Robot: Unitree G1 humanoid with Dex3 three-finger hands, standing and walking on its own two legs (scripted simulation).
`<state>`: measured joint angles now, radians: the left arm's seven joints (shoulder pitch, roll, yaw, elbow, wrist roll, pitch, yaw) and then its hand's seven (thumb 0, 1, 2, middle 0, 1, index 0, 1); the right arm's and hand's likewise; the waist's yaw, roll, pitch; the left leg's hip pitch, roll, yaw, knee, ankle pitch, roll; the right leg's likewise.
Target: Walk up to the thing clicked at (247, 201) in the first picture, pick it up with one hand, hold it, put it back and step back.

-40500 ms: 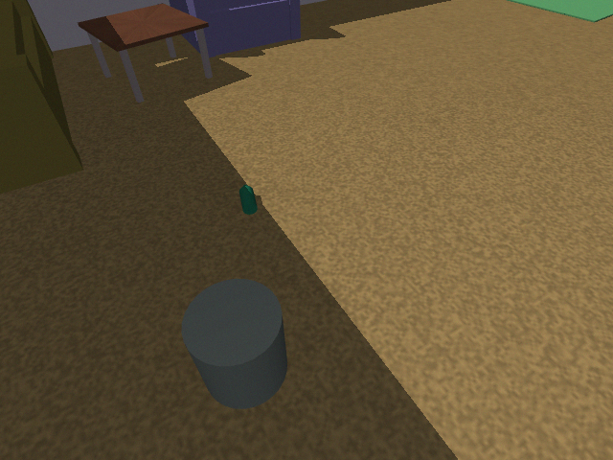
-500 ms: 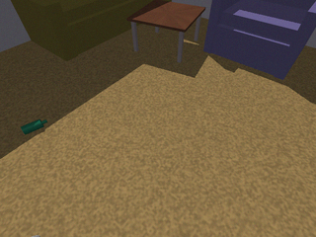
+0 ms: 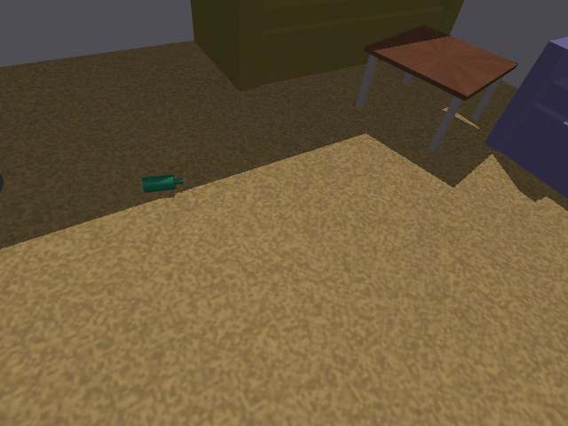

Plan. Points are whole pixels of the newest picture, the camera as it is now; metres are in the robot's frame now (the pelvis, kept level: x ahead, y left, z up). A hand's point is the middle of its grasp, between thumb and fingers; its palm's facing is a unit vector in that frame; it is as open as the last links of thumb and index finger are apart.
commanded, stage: walk up
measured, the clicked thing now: (163, 183) +1.28 +0.58 -0.74
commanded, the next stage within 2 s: stand in 1.76 s
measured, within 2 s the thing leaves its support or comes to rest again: neither
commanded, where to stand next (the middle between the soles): +0.11 -0.09 m, yaw +22 degrees
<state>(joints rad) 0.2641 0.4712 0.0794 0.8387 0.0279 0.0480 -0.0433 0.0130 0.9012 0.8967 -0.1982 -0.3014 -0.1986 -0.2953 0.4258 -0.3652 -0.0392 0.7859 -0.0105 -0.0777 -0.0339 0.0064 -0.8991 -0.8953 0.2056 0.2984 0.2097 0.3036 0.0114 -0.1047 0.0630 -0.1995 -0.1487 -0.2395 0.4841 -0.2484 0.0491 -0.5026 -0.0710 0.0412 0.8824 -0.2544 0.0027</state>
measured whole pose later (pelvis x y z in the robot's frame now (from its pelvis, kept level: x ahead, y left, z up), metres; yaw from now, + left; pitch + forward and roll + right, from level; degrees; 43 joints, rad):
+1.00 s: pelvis +0.01 -0.09 -0.02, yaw +23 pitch -3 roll -1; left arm 0.26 0.37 0.03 0.95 0.02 -0.02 -0.01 0.01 0.90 0.90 -0.20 -0.30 -0.20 -0.30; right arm 0.20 -0.38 -0.03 0.91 0.00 0.00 -0.01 0.01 -0.90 -0.90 0.20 0.30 0.21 0.30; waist 0.03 0.03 0.09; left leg -0.32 -0.02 -0.09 0.74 -0.38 0.02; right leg -0.28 -0.05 -0.06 0.63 -0.30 0.03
